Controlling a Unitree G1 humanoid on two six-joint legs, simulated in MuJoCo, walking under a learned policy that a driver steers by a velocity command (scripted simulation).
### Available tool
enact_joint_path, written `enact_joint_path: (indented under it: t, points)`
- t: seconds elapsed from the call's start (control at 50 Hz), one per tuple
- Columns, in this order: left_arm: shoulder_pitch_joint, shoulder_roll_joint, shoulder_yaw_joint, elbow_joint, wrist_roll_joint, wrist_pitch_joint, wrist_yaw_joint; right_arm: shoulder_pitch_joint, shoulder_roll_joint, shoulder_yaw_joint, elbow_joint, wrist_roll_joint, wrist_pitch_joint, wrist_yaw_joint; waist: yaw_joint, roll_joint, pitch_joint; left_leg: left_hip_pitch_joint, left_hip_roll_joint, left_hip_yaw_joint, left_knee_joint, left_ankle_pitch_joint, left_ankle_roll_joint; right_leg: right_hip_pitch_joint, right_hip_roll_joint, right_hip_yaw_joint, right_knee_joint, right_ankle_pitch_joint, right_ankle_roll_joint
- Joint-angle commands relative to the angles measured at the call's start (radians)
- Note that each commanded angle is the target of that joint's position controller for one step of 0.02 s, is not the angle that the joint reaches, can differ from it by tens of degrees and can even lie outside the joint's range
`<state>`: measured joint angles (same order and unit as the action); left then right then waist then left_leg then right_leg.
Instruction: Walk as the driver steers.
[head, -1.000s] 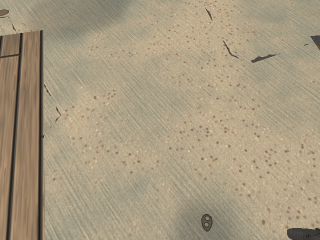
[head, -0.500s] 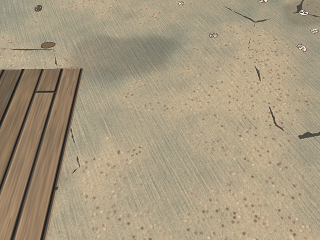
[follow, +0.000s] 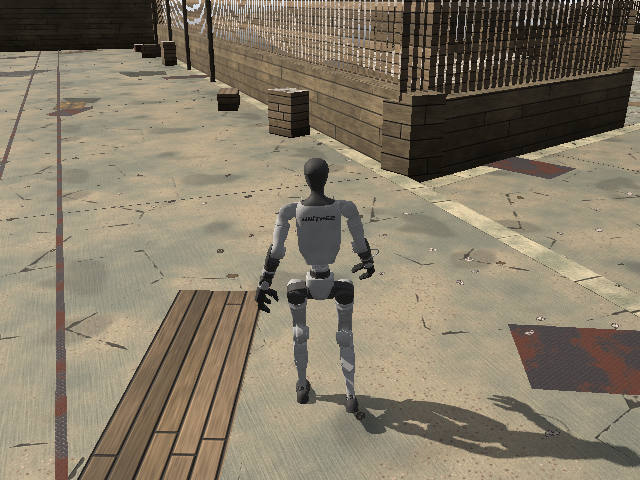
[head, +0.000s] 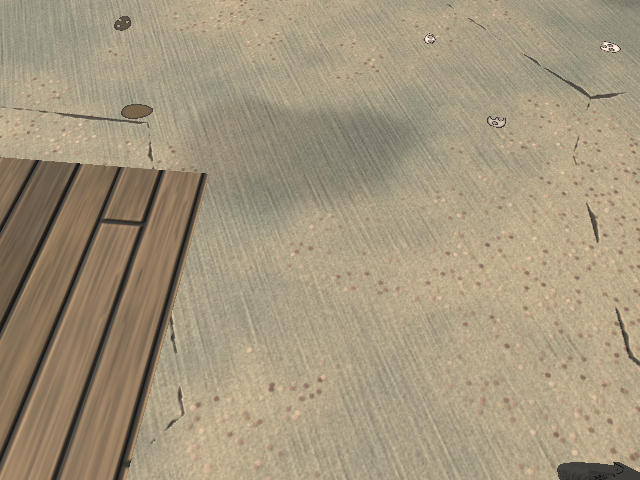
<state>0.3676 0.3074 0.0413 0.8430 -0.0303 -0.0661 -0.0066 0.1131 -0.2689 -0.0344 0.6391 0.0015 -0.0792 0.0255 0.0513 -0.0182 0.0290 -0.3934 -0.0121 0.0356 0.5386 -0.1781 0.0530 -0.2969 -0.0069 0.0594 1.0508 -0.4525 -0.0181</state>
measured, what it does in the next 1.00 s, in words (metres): walks ahead, turning right: right foot, then left foot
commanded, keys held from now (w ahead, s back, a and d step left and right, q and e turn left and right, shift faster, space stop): w+e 0.90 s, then e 0.10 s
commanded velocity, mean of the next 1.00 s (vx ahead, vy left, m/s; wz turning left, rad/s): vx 0.49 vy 0.00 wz -0.50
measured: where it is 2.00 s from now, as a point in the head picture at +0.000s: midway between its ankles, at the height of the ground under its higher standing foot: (416, 401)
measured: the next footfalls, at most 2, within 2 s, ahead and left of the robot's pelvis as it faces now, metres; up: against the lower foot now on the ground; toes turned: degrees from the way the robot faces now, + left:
right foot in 0.46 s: +0.38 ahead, -0.16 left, +0.00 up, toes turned -16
left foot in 0.92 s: +0.71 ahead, -0.06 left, +0.00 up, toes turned -34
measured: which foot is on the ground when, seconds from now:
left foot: down 0.00-0.46, up 0.48-0.90, down 0.92-1.00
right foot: up 0.00-0.44, down 0.46-0.92, up 0.94-1.00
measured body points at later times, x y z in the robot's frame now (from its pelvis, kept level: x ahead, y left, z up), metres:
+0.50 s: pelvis +0.27 -0.05 -0.02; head +0.31 -0.06 +0.43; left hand +0.53 +0.14 -0.10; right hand +0.23 -0.34 -0.14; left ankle +0.09 +0.10 -0.68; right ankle +0.34 -0.15 -0.73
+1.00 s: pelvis +0.55 -0.09 -0.01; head +0.57 -0.10 +0.44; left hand +0.76 +0.12 -0.12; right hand +0.59 -0.42 -0.08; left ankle +0.67 -0.04 -0.73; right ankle +0.37 -0.14 -0.66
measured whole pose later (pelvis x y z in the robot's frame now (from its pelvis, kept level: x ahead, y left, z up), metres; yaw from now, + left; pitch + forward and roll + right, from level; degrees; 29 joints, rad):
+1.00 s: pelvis +0.55 -0.09 -0.01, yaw -33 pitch +2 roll +1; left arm 0.34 0.31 0.07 0.71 -0.03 -0.02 0.02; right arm 0.09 -0.27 -0.04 0.67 -0.02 -0.11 0.01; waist 0.05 -0.03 0.02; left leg -0.43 -0.02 0.00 0.56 -0.17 0.01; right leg -0.32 0.09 0.17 1.09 -0.53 0.00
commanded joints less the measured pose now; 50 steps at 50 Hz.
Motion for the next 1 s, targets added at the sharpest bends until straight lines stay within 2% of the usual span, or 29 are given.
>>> enact_joint_path:
  t: [0.02,0.06,0.12,0.18,0.24,0.34,0.36,0.4,0.42,0.44,0.46,0.48,0.5,0.52,0.54,0.56,0.58,0.6,0.66,0.74,0.78,0.84,0.88,0.9,0.92,0.94,0.96,0.98,1.0]
  points:
    - [-0.065,0.118,0.033,-0.095,0.004,-0.018,0.003,0.139,-0.108,-0.039,0.001,-0.008,-0.011,0.000,-0.085,0.106,-0.058,0.363,0.281,-0.348,-0.311,-0.020,0.152,-0.406,-0.103,0.047,0.111,0.134,-0.001]
    - [-0.025,0.078,0.030,-0.078,0.001,0.006,0.002,0.109,-0.093,-0.040,0.016,-0.015,-0.030,0.001,-0.047,0.125,-0.049,0.273,0.254,-0.241,-0.365,0.092,0.147,-0.326,-0.118,0.050,0.094,0.203,0.015]
    - [-0.063,0.055,0.031,-0.093,0.004,0.024,0.007,0.115,-0.109,-0.049,0.051,-0.019,-0.046,-0.007,-0.039,0.088,-0.013,0.253,0.250,-0.124,-0.400,0.226,0.149,-0.377,-0.114,0.073,0.035,0.301,0.035]
    - [-0.127,0.041,0.029,-0.116,0.007,0.018,-0.002,0.129,-0.122,-0.053,0.079,-0.019,-0.043,-0.019,-0.054,0.070,0.006,0.286,0.233,-0.026,-0.412,0.285,0.132,-0.406,-0.103,0.070,-0.122,0.453,0.039]
    - [-0.227,0.020,0.018,-0.150,0.011,0.012,-0.021,0.152,-0.146,-0.057,0.100,-0.012,-0.035,-0.029,-0.094,0.055,0.036,0.310,0.227,0.049,-0.426,0.296,0.109,-0.380,-0.093,0.004,-0.284,0.557,0.027]
    - [-0.368,0.007,0.008,-0.236,0.009,0.011,-0.054,0.237,-0.176,-0.068,0.151,0.005,0.004,-0.038,-0.139,0.043,0.075,0.495,0.284,0.102,-0.354,0.423,0.098,-0.450,-0.074,-0.069,-0.413,0.464,-0.018]
    - [-0.374,0.012,0.011,-0.249,0.008,0.011,-0.061,0.235,-0.183,-0.070,0.153,0.008,0.013,-0.040,-0.131,0.052,0.067,0.519,0.290,0.116,-0.318,0.515,0.090,-0.433,-0.059,-0.092,-0.427,0.419,-0.032]
    - [-0.335,0.040,0.026,-0.262,0.008,0.017,-0.068,0.219,-0.213,-0.077,0.147,0.011,0.029,-0.051,-0.089,0.096,0.008,0.545,0.289,0.147,-0.192,0.848,0.069,-0.318,0.003,-0.154,-0.427,0.316,-0.069]
    - [-0.266,0.066,0.041,-0.254,0.008,0.021,-0.066,0.210,-0.226,-0.080,0.142,0.011,0.037,-0.057,-0.045,0.116,-0.041,0.541,0.284,0.157,-0.078,0.988,0.059,-0.220,0.041,-0.177,-0.422,0.269,-0.093]
    - [-0.138,0.111,0.067,-0.228,0.006,0.023,-0.058,0.195,-0.232,-0.081,0.137,0.014,0.043,-0.063,0.030,0.112,-0.111,0.481,0.263,0.173,0.098,1.004,0.038,-0.036,0.075,-0.176,-0.467,0.287,-0.127]
    - [0.031,0.176,0.100,-0.191,0.007,0.031,-0.040,0.182,-0.221,-0.073,0.124,0.012,0.038,-0.067,0.119,0.057,-0.195,0.282,0.223,0.177,0.361,0.794,-0.001,0.263,0.040,-0.071,-0.532,0.338,-0.177]
    - [0.054,0.290,0.121,-0.185,0.001,0.031,-0.023,0.282,-0.070,-0.026,0.073,-0.027,0.010,-0.046,0.021,-0.210,-0.281,-0.205,0.037,0.139,0.740,-0.176,-0.070,0.662,-0.237,0.444,-0.540,0.285,-0.355]
    - [0.074,0.236,0.103,-0.213,0.007,0.019,-0.023,0.217,-0.108,-0.022,0.057,-0.003,-0.034,-0.029,0.064,-0.141,-0.434,-0.357,-0.044,-0.105,0.904,-0.419,-0.070,0.757,-0.342,0.795,-0.704,0.174,-0.445]
    - [0.044,0.177,0.085,-0.207,0.017,0.009,-0.023,0.105,-0.165,-0.039,0.022,0.037,-0.059,-0.016,0.089,-0.080,-0.301,-0.444,0.021,-0.152,0.887,-0.330,-0.047,0.674,-0.306,0.642,-0.740,0.205,-0.380]
    - [-0.015,0.147,0.077,-0.210,0.013,0.004,-0.022,0.080,-0.155,-0.032,0.009,0.037,-0.070,-0.016,0.044,-0.012,-0.193,-0.423,0.064,-0.142,0.791,-0.244,-0.034,0.520,-0.261,0.512,-0.746,0.267,-0.339]
    - [-0.086,0.119,0.067,-0.222,0.012,0.003,-0.022,0.078,-0.153,-0.035,0.019,0.012,-0.071,-0.022,-0.005,0.034,-0.116,-0.367,0.095,-0.132,0.693,-0.204,-0.042,0.368,-0.219,0.418,-0.760,0.373,-0.309]
    - [-0.130,0.092,0.057,-0.238,0.022,0.002,-0.018,0.097,-0.166,-0.044,0.025,-0.005,-0.060,-0.025,-0.041,0.016,-0.089,-0.293,0.117,-0.135,0.640,-0.172,-0.053,0.264,-0.190,0.357,-0.782,0.460,-0.300]
    - [-0.150,0.092,0.056,-0.248,0.027,0.002,-0.015,0.112,-0.162,-0.046,0.026,-0.011,-0.047,-0.024,-0.064,0.000,-0.075,-0.245,0.121,-0.130,0.608,-0.156,-0.068,0.194,-0.172,0.336,-0.805,0.498,-0.300]
    - [-0.141,0.128,0.066,-0.234,0.021,-0.002,0.001,0.093,-0.118,-0.033,0.016,-0.020,-0.021,-0.028,-0.074,-0.005,-0.043,-0.204,0.111,-0.089,0.452,-0.084,-0.120,0.055,-0.133,0.241,-0.829,0.594,-0.295]
    - [-0.085,0.153,0.074,-0.207,0.010,0.012,0.018,-0.070,-0.075,-0.012,-0.020,-0.015,-0.024,-0.021,-0.004,-0.047,-0.027,-0.107,0.047,-0.070,0.127,0.209,-0.136,-0.015,-0.056,0.170,-0.803,0.458,-0.220]
    - [-0.043,0.159,0.076,-0.191,0.006,0.018,0.020,-0.121,-0.090,-0.016,-0.034,0.000,-0.030,-0.014,0.019,-0.060,-0.033,-0.071,0.022,-0.082,0.050,0.259,-0.134,0.008,-0.072,0.215,-0.783,0.386,-0.204]
    - [-0.022,0.145,0.074,-0.180,0.001,0.024,0.023,-0.127,-0.133,-0.035,-0.042,0.008,-0.041,-0.005,0.007,-0.083,-0.040,-0.051,0.019,-0.125,-0.025,0.192,-0.104,0.100,-0.113,0.317,-0.699,0.308,-0.182]
    - [-0.043,0.137,0.074,-0.184,0.006,0.028,0.023,-0.060,-0.153,-0.050,-0.027,0.010,-0.050,-0.005,-0.039,-0.111,-0.047,0.033,0.018,-0.116,-0.058,0.119,-0.067,0.117,-0.117,0.359,-0.628,0.312,-0.158]
    - [-0.046,0.107,0.064,-0.189,0.009,0.028,0.022,0.021,-0.171,-0.063,-0.007,0.005,-0.054,-0.010,-0.081,-0.106,-0.084,0.157,0.027,-0.106,-0.087,0.110,-0.039,0.096,-0.079,0.340,-0.546,0.337,-0.130]
    - [-0.049,0.048,0.043,-0.205,0.020,0.026,0.019,0.135,-0.220,-0.078,-0.003,-0.020,-0.059,-0.019,-0.134,-0.028,-0.190,0.365,0.165,-0.225,-0.079,0.119,0.022,0.017,-0.011,0.268,-0.298,0.290,-0.085]
    - [0.076,-0.012,0.025,-0.236,0.003,0.020,0.023,0.216,-0.309,-0.098,0.015,-0.046,-0.046,-0.023,-0.089,0.269,-0.324,0.685,0.411,-0.631,-0.131,0.121,0.191,-0.305,0.138,0.117,0.048,-0.095,-0.004]
    - [0.106,0.079,0.037,-0.228,-0.003,0.019,0.027,0.221,-0.244,-0.087,0.017,-0.020,-0.037,-0.015,-0.087,0.305,-0.329,0.697,0.471,-0.816,-0.173,0.061,0.230,-0.443,0.077,0.129,0.223,-0.184,0.025]
    - [0.026,0.148,0.058,-0.225,0.000,0.030,0.030,0.169,-0.169,-0.066,-0.005,-0.016,-0.030,-0.019,-0.108,0.192,-0.223,0.597,0.427,-0.653,-0.167,0.159,0.195,-0.465,0.042,0.136,0.289,-0.113,0.045]
    - [-0.040,0.161,0.065,-0.236,0.010,0.043,0.034,0.119,-0.133,-0.053,-0.014,-0.021,-0.018,-0.022,-0.102,0.114,-0.162,0.487,0.382,-0.480,-0.152,0.320,0.165,-0.437,0.012,0.097,0.288,-0.060,0.060]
